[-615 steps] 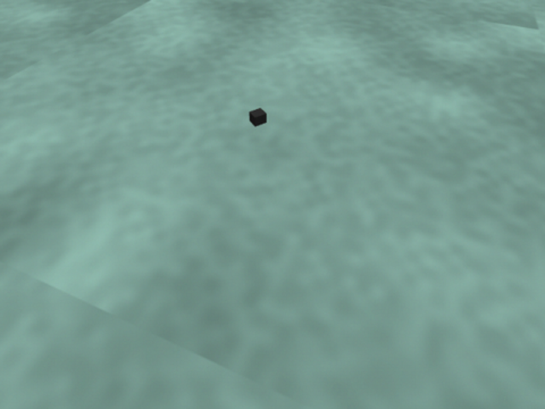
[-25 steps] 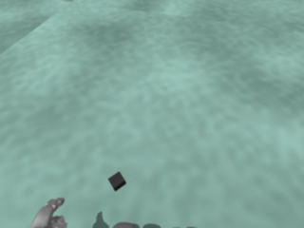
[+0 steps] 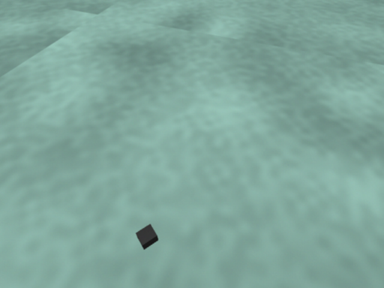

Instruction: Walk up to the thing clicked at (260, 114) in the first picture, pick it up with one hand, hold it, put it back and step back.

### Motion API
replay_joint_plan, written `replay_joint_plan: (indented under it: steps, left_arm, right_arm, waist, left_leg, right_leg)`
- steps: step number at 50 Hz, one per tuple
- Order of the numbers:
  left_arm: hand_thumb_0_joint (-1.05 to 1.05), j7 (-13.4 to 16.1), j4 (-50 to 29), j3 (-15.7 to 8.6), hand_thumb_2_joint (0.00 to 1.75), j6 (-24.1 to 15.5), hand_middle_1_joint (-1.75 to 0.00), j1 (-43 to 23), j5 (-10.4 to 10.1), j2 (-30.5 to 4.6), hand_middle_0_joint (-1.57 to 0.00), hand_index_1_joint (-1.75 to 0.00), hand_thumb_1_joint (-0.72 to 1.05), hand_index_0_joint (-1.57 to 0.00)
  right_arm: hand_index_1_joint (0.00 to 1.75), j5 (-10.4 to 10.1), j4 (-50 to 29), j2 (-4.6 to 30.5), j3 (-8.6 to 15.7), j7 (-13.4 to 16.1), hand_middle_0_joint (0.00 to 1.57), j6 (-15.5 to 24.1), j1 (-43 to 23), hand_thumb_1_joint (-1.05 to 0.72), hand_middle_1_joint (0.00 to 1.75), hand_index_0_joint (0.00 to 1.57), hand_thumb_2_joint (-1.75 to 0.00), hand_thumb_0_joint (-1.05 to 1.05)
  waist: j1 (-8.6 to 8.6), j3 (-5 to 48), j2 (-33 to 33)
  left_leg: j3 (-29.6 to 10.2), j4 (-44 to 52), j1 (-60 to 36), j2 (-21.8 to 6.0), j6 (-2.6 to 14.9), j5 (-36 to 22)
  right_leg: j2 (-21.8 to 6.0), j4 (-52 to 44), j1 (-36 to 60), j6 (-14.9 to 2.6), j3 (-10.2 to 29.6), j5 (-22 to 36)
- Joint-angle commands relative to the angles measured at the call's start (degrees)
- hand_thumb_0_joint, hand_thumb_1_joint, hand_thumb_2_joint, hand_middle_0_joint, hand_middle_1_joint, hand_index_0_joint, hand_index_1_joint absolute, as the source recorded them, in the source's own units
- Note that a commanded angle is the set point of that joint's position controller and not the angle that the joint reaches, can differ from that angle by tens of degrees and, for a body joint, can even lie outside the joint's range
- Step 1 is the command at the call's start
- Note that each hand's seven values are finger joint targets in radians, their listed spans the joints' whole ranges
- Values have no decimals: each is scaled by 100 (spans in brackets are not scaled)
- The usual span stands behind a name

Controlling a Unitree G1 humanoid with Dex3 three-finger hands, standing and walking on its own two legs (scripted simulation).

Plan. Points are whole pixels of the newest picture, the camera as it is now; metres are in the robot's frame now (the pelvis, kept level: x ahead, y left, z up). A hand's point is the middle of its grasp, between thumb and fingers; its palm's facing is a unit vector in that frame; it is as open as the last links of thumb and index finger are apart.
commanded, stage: walk up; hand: left
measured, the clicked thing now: (147, 236) +0.46 +0.24 -0.73
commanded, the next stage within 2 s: none
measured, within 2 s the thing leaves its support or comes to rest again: neither
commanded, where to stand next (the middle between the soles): +0.07 +0.00 m, yaw +0 degrees
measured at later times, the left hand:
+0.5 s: hand out of the picture +0.12 +0.25 -0.14, palm faces -0.01 -0.93 -0.36, open 7.4 cm
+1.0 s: hand out of the picture +0.10 +0.26 -0.15, palm faces -0.02 -0.90 -0.44, open 7.3 cm
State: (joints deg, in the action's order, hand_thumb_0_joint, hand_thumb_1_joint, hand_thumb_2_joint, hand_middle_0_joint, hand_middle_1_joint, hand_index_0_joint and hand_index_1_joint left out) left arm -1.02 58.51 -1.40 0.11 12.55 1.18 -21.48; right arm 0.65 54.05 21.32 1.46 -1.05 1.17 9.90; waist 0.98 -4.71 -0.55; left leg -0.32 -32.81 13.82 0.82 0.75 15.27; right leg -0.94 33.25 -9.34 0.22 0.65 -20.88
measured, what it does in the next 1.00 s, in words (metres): steps on the spot: right foot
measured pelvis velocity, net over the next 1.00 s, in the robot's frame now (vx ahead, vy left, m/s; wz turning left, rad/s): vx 0.00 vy -0.01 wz -0.01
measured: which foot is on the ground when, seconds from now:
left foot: down 0.00-0.96, up 0.98-1.00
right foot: down 0.00-0.62, up 0.64-0.92, down 0.94-1.00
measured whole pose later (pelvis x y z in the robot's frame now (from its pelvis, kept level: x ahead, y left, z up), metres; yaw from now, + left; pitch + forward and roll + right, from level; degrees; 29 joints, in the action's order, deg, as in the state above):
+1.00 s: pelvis +0.00 -0.01 -0.01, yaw -1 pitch -4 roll +0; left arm 1.2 52.8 -2.9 2.1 6.0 0.7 -21.7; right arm -1.2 51.1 21.2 2.6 0.5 -4.5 2.2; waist 0.4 -12.4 2.3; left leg -1.8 -50.9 23.5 1.0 1.1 27.0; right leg -0.4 41.1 -18.9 -1.7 -1.7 -17.7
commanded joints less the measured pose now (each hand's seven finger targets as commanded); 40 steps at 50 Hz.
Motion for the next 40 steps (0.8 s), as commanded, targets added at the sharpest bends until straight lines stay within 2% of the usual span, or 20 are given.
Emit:
replay_joint_plan:
  steps: [1, 2, 4, 6, 7, 10, 15, 18, 19, 21, 23, 25, 27, 28, 29, 30, 31, 35, 38, 40]
  left_arm:
    - [0, 51, -488, -261, 90, -186, -30, -431, -47, -1140, -20, -30, 90, -20]
    - [0, 62, -423, -264, 90, -197, -30, -299, -30, -1117, -20, -30, 90, -20]
    - [0, 67, -310, -259, 90, -248, -30, -124, -26, -1108, -20, -30, 90, -20]
    - [0, 74, -341, -321, 90, -311, -30, -257, -31, -1414, -20, -30, 90, -20]
    - [0, 81, -352, -335, 90, -307, -30, -325, -43, -1492, -20, -30, 90, -20]
    - [0, 116, -383, -303, 90, -278, -30, -494, -65, -1432, -20, -30, 90, -20]
    - [0, 142, -370, -282, 90, -203, -30, -604, -97, -1234, -20, -30, 90, -20]
    - [0, 135, -336, -270, 90, -200, -30, -694, -74, -1250, -20, -30, 90, -20]
    - [0, 65, -409, -378, 90, -237, -30, -359, -37, -1444, -20, -30, 90, -20]
    - [0, 21, -414, -450, 90, -263, -30, -251, 14, -1616, -20, -30, 90, -20]
    - [0, 6, -470, -534, 90, -293, -30, -6, 63, -1848, -20, -30, 90, -20]
    - [0, 5, -558, -516, 90, -320, -30, 136, 67, -1793, -20, -30, 90, -20]
    - [0, 47, -679, -400, 90, -306, -30, -329, 1, -1616, -20, -30, 90, -20]
    - [0, 84, -765, -325, 90, -255, -30, -763, -91, -1477, -20, -30, 90, -20]
    - [0, 109, -946, -219, 90, -225, -30, -911, -219, -1075, -20, -30, 90, -20]
    - [0, 156, -934, -181, 90, -172, -30, -801, -342, -874, -20, -30, 90, -20]
    - [0, 209, -788, -233, 90, -97, -30, -498, -327, -1117, -20, -30, 90, -20]
    - [0, 217, -546, -186, 90, -34, -30, -311, -326, -1048, -20, -30, 90, -20]
    - [0, 291, -539, -223, 90, -1, -30, -276, -286, -1084, -20, -30, 90, -20]
    - [0, 363, -585, -265, 90, 23, -30, -146, -291, -1138, -20, -30, 90, -20]
  right_arm:
    - [30, -6, -252, 1642, 400, 94, 20, 257, 99, -90, 30, 20, -90, 0]
    - [30, 5, -276, 1626, 376, 90, 20, 239, -113, -90, 30, 20, -90, 0]
    - [30, -9, -328, 1419, 303, 100, 20, 215, -460, -90, 30, 20, -90, 0]
    - [30, -33, -283, 1219, 238, 106, 20, 205, -410, -90, 30, 20, -90, 0]
    - [30, -26, -225, 1176, 229, 117, 20, 212, -365, -90, 30, 20, -90, 0]
    - [30, -24, -82, 1154, 250, 133, 20, 228, -242, -90, 30, 20, -90, 0]
    - [30, -54, 1, 1308, 313, 164, 20, 209, -120, -90, 30, 20, -90, 0]
    - [30, -50, -7, 1267, 293, 164, 20, 176, -295, -90, 30, 20, -90, 0]
    - [30, -24, -110, 1465, 406, 107, 20, 212, -137, -90, 30, 20, -90, 0]
    - [30, 37, -207, 1328, 376, 50, 20, 223, -364, -90, 30, 20, -90, 0]
    - [30, 88, -382, 1255, 354, 31, 20, 248, -623, -90, 30, 20, -90, 0]
    - [30, 82, -451, 1253, 339, 16, 20, 322, -643, -90, 30, 20, -90, 0]
    - [30, 56, -318, 1019, 329, 27, 20, 372, -179, -90, 30, 20, -90, 0]
    - [30, 39, -98, 960, 342, 74, 20, 383, 335, -90, 30, 20, -90, 0]
    - [30, 103, -14, 1475, 503, 135, 20, 387, 712, -90, 30, 20, -90, 0]
    - [30, 97, -111, 1669, 515, 188, 20, 402, 651, -90, 30, 20, -90, 0]
    - [30, -33, -106, 1675, 494, 196, 20, 393, 520, -90, 30, 20, -90, 0]
    - [30, -13, -220, 1356, 356, 278, 20, 206, -213, -90, 30, 20, -90, 0]
    - [30, 12, -335, 1478, 427, 254, 20, -63, -235, -90, 30, 20, -90, 0]
    - [30, -24, -506, 1452, 481, 229, 20, -223, -416, -90, 30, 20, -90, 0]
  waist:
    - [-121, 391, 314]
    - [-18, 342, 363]
    - [103, 267, 409]
    - [-17, 271, 114]
    - [-61, 306, 86]
    - [-124, 541, -201]
    - [-126, 809, -82]
    - [-91, 657, -23]
    - [-30, 741, -27]
    - [108, 206, -335]
    - [296, -496, -740]
    - [330, -757, -628]
    - [-83, -247, -588]
    - [-415, 231, -503]
    - [-609, 786, 399]
    - [-503, 916, 794]
    - [-307, 992, 565]
    - [-46, 467, 940]
    - [-176, 470, 1334]
    - [-156, 722, 1332]
  left_leg:
    - [-2064, 1405, -717, -1584, 1001, 566]
    - [-2022, 1415, -492, -1625, 1023, 360]
    - [-1260, 1003, -175, -1126, 617, -312]
    - [-364, 352, 59, -387, 161, -818]
    - [-258, 297, 59, -310, 54, -773]
    - [-255, 425, -444, -415, 137, -1390]
    - [-654, 361, -1045, -811, 486, -2270]
    - [-551, 379, -626, -721, 416, -1799]
    - [-538, 25, -479, -575, 566, -572]
    - [-117, -377, 749, -187, 429, 700]
    - [165, -1018, 1945, -97, 239, 1437]
    - [41, -829, 2043, -269, 221, 1732]
    - [183, 188, 817, -215, 219, 544]
    - [182, 1059, -349, -197, 213, -907]
    - [-1028, 1201, -1488, -970, 473, -2905]
    - [-2245, 1266, -1888, -1969, 1157, -4167]
    - [-1958, 930, -1523, -2218, 1613, -5024]
    - [-664, 846, -978, -1573, 987, -4313]
    - [-529, 595, -862, -1526, 1142, -5099]
    - [-538, 354, -849, -1496, 1186, -4980]
  right_leg:
    - [-52, -61, -973, -288, 159, -475]
    - [-73, -164, -726, -291, 161, -429]
    - [-222, -901, -279, -381, 445, 226]
    - [-659, -1293, 100, -592, 1033, 1228]
    - [-863, -1224, 201, -710, 1193, 1587]
    - [-766, -963, 197, -625, 763, 2544]
    - [-370, -583, -74, -364, 320, 2236]
    - [-433, -779, 111, -457, 500, 1884]
    - [-426, -609, 208, -640, 650, 780]
    - [-938, -1188, 470, -1042, 1510, -694]
    - [-1744, -1728, 702, -1530, 2353, -336]
    - [-1841, -1569, 673, -1652, 2200, 1330]
    - [-1335, -772, 439, -1154, 1108, 3488]
    - [-909, -124, 97, -724, 496, 4188]
    - [-275, 1071, -686, -172, 110, 3749]
    - [398, 1837, -1253, 60, 137, 744]
    - [297, 2268, -867, -43, 554, -1275]
    - [62, 1666, -994, -96, 547, -1049]
    - [214, 1673, -955, 35, -29, -681]
    - [165, 1525, -961, 28, -154, -511]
